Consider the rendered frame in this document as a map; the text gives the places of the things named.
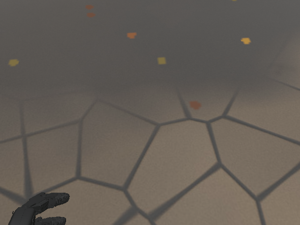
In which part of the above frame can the left robot hand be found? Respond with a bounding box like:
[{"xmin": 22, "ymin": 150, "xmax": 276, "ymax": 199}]
[{"xmin": 8, "ymin": 192, "xmax": 70, "ymax": 225}]

